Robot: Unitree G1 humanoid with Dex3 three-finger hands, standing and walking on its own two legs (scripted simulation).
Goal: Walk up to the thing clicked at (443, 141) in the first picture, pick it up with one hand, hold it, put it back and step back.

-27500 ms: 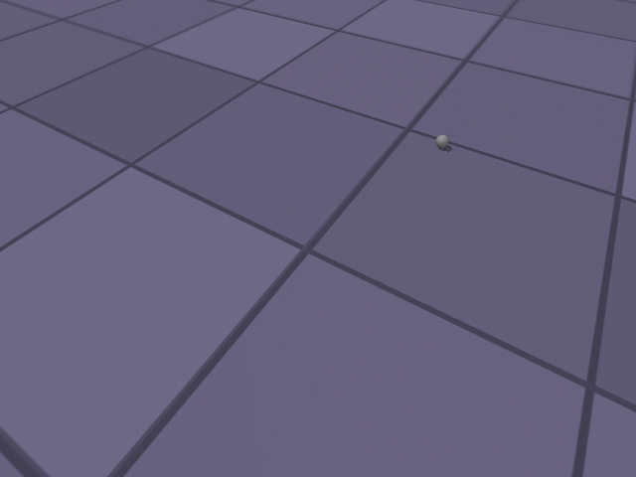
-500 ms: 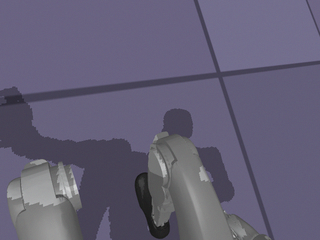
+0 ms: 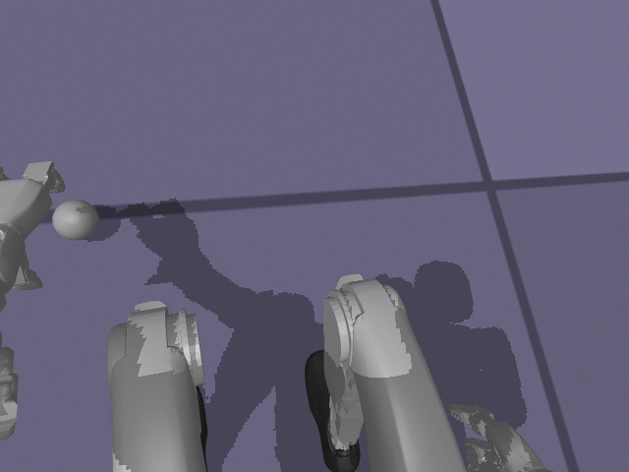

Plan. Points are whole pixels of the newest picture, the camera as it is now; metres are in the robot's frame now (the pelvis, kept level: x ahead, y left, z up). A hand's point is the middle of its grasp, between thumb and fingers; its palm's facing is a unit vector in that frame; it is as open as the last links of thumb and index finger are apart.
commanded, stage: withdraw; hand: left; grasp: from above
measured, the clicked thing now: (76, 219) +0.51 +0.31 -0.32
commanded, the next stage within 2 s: home in 0.18 s
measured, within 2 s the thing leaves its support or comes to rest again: rests again in 0.38 s
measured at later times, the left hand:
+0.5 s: hand (2, 207) +0.45 +0.31 -0.10, palm faces -0.33 -0.11 -0.94, open 12.7 cm
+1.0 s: hand out of the picture +0.26 +0.25 +0.11, palm faces -0.11 -0.82 -0.57, open 7.4 cm
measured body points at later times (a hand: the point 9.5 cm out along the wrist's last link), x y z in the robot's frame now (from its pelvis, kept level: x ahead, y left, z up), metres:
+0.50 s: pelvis +0.02 +0.01 +0.03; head +0.22 +0.05 +0.43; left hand +0.46 +0.32 -0.04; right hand +0.10 -0.24 -0.10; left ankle +0.09 +0.13 -0.32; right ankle +0.11 -0.12 -0.32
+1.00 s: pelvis +0.02 +0.01 +0.21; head +0.14 +0.05 +0.65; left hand +0.27 +0.29 +0.15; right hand +0.26 -0.22 +0.13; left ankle +0.09 +0.13 -0.32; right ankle +0.11 -0.12 -0.32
